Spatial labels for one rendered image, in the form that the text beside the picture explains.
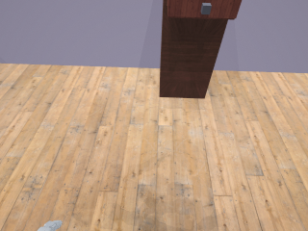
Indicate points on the robot left hand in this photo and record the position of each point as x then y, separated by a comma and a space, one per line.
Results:
51, 225

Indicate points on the cabinet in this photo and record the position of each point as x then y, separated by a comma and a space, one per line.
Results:
189, 50

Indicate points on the handle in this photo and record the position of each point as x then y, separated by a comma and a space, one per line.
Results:
206, 8

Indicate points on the drawer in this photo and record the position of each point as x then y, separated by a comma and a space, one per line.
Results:
221, 9

